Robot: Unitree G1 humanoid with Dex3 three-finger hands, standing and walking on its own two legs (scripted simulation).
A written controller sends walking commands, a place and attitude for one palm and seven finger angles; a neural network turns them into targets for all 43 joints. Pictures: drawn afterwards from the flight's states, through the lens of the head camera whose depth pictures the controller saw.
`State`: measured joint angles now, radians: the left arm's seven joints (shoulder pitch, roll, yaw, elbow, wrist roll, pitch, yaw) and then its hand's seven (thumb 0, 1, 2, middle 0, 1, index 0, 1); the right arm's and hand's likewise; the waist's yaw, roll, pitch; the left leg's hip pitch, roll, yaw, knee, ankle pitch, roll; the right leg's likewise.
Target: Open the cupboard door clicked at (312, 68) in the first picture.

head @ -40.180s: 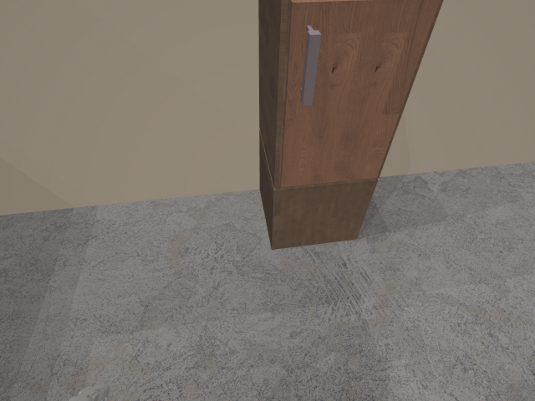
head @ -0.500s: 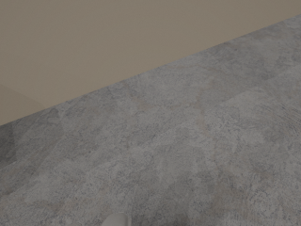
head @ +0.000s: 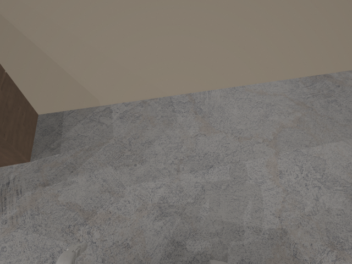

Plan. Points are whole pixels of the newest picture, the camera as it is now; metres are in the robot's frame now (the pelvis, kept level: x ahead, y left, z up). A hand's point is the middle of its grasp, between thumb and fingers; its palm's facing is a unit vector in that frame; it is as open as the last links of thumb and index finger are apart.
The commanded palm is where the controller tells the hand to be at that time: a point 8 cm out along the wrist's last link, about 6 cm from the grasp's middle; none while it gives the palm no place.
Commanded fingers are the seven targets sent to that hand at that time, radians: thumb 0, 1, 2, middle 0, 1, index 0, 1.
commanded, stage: turn to face it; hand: left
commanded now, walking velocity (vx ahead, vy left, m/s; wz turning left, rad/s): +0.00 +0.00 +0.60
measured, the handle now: out of the picture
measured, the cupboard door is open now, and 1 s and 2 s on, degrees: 39 39 39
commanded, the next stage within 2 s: take the last steps up to it in 1.32 s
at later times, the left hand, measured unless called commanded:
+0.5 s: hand out of the picture -0.01 +0.22 -0.20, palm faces +0.33 -0.92 -0.22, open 7.4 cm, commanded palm none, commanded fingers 0.00 0.90 0.90 -0.20 -0.30 -0.20 -0.30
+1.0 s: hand out of the picture +0.03 +0.19 -0.15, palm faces +0.56 -0.79 -0.26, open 7.4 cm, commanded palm none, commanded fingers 0.00 0.90 0.90 -0.20 -0.30 -0.20 -0.30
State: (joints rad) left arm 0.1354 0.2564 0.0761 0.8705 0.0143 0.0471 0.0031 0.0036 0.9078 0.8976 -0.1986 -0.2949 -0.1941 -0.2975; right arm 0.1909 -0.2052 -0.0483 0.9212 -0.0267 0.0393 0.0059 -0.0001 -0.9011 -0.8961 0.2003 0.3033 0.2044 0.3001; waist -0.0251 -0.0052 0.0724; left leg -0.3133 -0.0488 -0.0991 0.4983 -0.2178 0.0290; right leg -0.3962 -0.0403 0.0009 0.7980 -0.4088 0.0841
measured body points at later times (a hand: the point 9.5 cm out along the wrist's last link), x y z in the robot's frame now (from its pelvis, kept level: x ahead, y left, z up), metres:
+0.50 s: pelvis +0.02 +0.01 -0.02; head +0.07 +0.05 +0.43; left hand -0.03 +0.26 -0.18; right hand +0.23 -0.21 -0.13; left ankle +0.01 +0.10 -0.74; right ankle +0.00 -0.15 -0.70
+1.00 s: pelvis +0.06 -0.02 +0.00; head +0.10 -0.01 +0.45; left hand +0.00 +0.23 -0.13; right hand +0.27 -0.21 -0.15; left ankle -0.03 +0.07 -0.66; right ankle +0.12 -0.13 -0.74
